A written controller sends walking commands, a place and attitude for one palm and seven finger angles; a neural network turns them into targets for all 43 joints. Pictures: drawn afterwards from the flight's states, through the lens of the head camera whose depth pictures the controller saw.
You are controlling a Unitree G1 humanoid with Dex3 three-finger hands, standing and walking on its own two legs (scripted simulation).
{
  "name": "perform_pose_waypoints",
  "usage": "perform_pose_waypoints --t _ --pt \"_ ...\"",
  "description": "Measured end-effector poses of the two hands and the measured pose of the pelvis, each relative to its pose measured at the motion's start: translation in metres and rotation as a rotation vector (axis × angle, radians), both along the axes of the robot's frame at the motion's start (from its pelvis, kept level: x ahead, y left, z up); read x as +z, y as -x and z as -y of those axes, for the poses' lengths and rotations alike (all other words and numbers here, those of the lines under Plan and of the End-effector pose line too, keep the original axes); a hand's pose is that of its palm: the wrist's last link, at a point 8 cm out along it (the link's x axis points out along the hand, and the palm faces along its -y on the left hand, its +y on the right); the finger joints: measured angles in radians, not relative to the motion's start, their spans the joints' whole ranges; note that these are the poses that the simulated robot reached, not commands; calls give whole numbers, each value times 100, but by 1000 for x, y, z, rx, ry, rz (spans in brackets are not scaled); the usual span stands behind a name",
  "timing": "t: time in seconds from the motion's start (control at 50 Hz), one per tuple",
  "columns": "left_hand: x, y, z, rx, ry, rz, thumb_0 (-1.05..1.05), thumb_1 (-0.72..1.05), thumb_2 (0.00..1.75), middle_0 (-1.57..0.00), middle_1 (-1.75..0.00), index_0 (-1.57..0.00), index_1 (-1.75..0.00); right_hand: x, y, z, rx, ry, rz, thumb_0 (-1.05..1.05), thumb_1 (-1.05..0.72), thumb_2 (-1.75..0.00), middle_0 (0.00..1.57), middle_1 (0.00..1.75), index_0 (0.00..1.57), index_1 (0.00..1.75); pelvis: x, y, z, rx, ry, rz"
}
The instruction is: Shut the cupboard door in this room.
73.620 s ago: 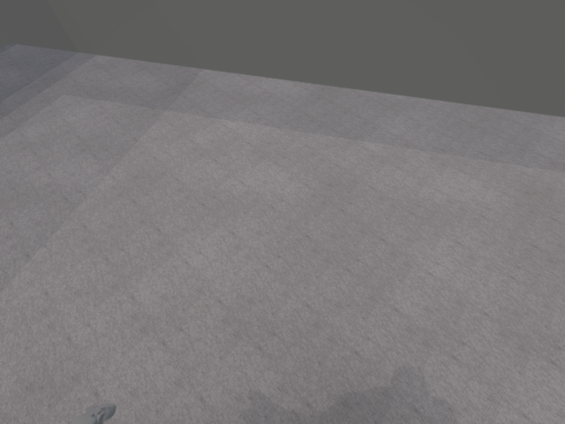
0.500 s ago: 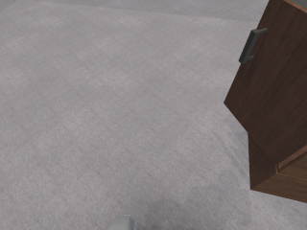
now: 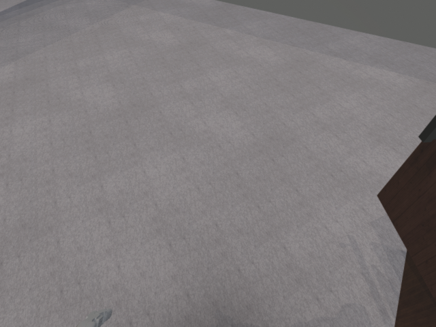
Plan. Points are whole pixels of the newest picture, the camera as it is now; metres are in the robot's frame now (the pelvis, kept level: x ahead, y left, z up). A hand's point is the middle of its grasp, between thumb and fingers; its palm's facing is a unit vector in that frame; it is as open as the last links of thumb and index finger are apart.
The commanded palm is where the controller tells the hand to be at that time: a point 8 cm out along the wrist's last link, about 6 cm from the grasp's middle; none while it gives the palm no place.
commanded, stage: walk to a spot facing it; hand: left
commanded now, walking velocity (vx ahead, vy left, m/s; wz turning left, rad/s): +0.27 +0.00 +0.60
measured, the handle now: out of the picture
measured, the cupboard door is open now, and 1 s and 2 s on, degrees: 36 36 36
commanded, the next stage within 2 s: turn to face it in 1.18 s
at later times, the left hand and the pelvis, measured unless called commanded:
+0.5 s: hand out of the picture +0.03 +0.26 -0.18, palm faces +0.36 -0.91 -0.21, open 7.4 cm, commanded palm none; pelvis +0.11 +0.07 +0.00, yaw +19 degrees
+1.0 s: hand (105, 226) +0.36 +0.31 -0.13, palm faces +0.46 -0.86 -0.22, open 7.4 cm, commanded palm none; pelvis +0.33 +0.09 +0.01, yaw +30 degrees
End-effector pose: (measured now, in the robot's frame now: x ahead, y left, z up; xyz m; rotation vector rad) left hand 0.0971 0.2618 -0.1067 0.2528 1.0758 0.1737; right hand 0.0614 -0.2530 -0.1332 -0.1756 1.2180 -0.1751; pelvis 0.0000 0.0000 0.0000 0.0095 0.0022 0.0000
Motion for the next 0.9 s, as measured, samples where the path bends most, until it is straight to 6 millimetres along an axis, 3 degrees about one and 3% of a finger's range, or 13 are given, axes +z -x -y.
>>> perform_pose_waypoints --t 0.1,0.22,0.3,0.4,0.46,0.52,0.66,0.8,0.9 --pt "6 33 11 103 13 -53 0 91 90 -20 -30 -21 -30 5 -20 8 59 -11 -38 1 -91 -90 20 30 20 29 10 -14 5 78 -2 3" --pt "1 67 19 212 66 -163 1 90 90 -20 -30 -21 -30 21 -61 -3 140 -17 -53 1 -91 -90 20 30 19 29 22 -39 1 175 -9 -13" --pt "-10 88 16 313 108 -216 1 90 90 -20 -30 -21 -30 21 -105 -28 249 -5 -73 1 -91 -90 20 30 19 29 18 -57 -12 248 6 -17" --pt "-35 113 -2 427 160 -311 1 90 90 -21 -30 -21 -30 15 -182 -80 394 14 11 1 -91 -90 20 30 19 29 -1 -86 -44 309 16 -16" --pt "-43 110 -21 448 167 -368 1 90 90 -20 -30 -21 -30 14 -216 -105 419 25 93 1 -91 -90 20 30 19 29 -7 -100 -61 326 11 -6" --pt "-36 77 -46 449 143 -322 1 91 90 -20 -30 -20 -30 21 -228 -120 421 30 104 1 -91 -90 20 30 20 29 1 -118 -72 340 10 -3" --pt "-6 -41 -91 423 90 -71 1 91 90 -20 -30 -20 -30 23 -228 -137 408 4 -10 1 -91 -90 20 30 20 29 18 -167 -89 392 5 9" --pt "7 -156 -103 373 70 54 1 91 90 -20 -30 -20 -30 6 -236 -133 348 -27 -154 1 -90 -90 20 30 20 29 14 -234 -95 416 -21 9" --pt "1 -225 -101 360 40 99 1 91 90 -20 -30 -20 -30 -17 -265 -120 329 -33 -266 1 -90 -90 20 30 20 29 -3 -294 -93 447 -27 5"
